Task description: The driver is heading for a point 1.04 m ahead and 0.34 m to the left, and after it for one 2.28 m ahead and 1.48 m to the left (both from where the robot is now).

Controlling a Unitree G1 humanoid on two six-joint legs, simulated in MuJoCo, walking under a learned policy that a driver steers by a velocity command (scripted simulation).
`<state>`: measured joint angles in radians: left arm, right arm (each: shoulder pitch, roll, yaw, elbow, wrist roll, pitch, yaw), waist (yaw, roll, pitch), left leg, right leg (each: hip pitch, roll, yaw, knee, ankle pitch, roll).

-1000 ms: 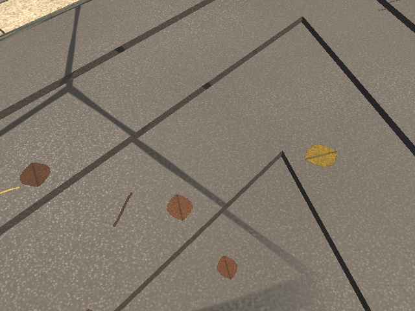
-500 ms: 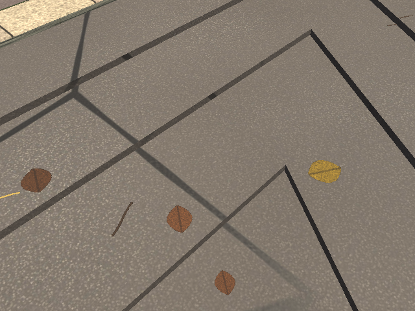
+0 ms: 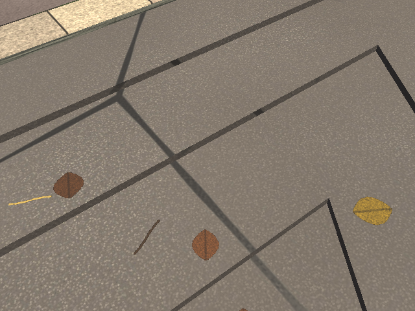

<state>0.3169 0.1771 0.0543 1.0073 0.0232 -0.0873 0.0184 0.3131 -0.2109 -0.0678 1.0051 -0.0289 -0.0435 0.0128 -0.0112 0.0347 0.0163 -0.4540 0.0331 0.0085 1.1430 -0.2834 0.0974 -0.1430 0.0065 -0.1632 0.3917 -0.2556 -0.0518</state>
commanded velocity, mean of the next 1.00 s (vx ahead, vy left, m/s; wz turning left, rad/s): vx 0.49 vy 0.00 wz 0.55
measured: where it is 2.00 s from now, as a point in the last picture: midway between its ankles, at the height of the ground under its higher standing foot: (100, 193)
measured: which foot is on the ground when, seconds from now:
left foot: up 0.00-0.32, down 0.34-0.90, up 0.92-1.00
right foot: down 0.00-0.34, up 0.36-0.86, down 0.88-1.00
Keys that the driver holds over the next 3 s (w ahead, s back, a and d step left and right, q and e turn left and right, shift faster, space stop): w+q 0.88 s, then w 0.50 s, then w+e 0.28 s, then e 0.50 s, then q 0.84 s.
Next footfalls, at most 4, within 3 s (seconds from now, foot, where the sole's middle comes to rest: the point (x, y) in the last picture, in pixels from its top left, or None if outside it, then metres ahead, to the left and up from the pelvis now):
0.34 left None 0.31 0.10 -0.78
0.88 right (192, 251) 0.70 0.10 -0.74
1.36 left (103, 245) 0.73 0.41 -0.74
1.86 right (113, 160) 1.09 0.42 -0.70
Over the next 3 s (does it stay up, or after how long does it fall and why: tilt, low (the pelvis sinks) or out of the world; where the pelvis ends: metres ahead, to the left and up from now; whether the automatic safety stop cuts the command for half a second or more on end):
stays up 0.98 0.44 0.08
